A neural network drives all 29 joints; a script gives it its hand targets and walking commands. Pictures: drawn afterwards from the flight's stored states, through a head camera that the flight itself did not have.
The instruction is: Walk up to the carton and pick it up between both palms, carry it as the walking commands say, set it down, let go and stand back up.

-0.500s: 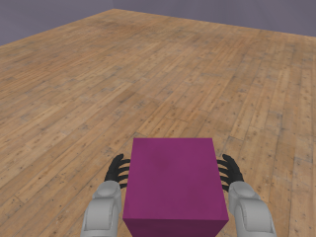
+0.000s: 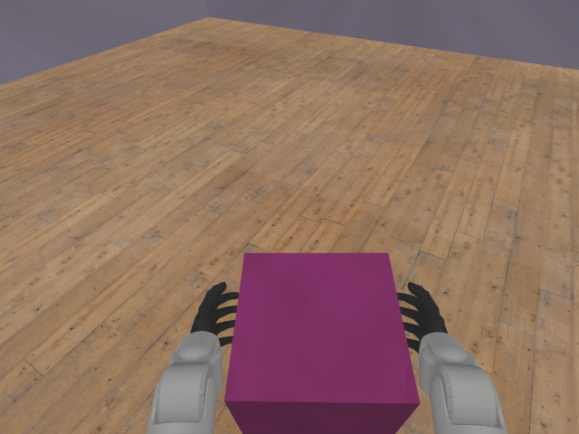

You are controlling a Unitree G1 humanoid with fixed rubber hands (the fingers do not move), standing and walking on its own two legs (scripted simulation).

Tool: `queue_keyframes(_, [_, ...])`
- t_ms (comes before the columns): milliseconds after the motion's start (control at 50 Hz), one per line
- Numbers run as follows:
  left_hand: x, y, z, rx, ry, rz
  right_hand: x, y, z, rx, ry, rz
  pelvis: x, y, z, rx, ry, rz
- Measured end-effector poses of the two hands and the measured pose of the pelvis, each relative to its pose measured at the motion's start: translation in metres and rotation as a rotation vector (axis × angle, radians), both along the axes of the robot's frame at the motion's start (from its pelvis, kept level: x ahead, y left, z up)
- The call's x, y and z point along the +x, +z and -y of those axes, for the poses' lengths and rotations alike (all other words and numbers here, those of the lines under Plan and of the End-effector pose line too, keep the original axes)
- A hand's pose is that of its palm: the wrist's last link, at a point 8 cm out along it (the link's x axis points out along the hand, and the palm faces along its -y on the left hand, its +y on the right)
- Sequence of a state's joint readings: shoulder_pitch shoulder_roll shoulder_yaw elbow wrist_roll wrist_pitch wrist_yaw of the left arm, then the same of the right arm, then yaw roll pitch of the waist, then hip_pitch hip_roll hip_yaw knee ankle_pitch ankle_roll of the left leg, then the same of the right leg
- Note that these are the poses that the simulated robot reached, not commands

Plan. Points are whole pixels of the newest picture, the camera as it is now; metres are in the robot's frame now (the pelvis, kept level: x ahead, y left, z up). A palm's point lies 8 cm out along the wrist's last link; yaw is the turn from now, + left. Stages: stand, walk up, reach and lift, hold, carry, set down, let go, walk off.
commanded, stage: carry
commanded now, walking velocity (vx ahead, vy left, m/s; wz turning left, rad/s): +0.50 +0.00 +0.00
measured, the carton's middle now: (315, 354) +0.29 -0.01 -0.04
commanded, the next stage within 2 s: none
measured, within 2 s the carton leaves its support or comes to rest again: neither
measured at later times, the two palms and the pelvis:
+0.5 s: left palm (215, 266) +0.35 +0.14 +0.09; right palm (426, 265) +0.35 -0.16 +0.09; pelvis +0.13 -0.01 +0.00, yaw +0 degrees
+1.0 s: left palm (227, 162) +0.65 +0.17 +0.07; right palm (370, 165) +0.64 -0.13 +0.07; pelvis +0.42 +0.03 -0.01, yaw -1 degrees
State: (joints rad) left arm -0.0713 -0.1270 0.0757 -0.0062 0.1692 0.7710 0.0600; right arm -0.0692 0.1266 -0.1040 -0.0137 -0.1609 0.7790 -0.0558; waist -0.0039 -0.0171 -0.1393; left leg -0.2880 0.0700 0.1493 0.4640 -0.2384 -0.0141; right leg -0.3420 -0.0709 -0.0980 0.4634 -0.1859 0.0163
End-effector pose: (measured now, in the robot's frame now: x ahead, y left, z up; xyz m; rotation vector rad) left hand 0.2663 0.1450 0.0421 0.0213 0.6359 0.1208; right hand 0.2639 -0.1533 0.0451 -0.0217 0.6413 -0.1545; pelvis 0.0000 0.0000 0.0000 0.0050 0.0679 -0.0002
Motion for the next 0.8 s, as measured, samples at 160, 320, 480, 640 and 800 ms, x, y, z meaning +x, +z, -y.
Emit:
queue_keyframes(160, [-0.003, 0.043, 0.001, -0.056, 0.054, 0.088, 0.001, 0.041, 0.002, 0.055, -0.015, 0.090, 0.016, 0.001, 0.006, 0.000, 0.003, 0.004])
queue_keyframes(320, [0.017, 0.057, 0.008, -0.072, 0.089, 0.041, 0.028, 0.056, 0.009, 0.085, -0.016, 0.045, 0.062, 0.001, 0.016, -0.015, 0.046, -0.020])
queue_keyframes(480, [0.073, 0.051, 0.002, -0.082, 0.098, -0.001, 0.081, 0.048, 0.004, 0.086, -0.020, 0.003, 0.122, -0.003, 0.011, 0.007, 0.009, -0.022])
queue_keyframes(640, [0.156, 0.044, 0.023, -0.069, 0.070, -0.021, 0.160, 0.042, 0.025, 0.091, -0.044, -0.015, 0.198, -0.006, 0.027, 0.000, 0.045, -0.035])
queue_keyframes(800, [0.238, 0.048, -0.001, -0.055, 0.135, -0.013, 0.259, 0.037, 0.000, 0.112, 0.017, -0.011, 0.285, -0.004, 0.013, 0.048, 0.021, -0.022])
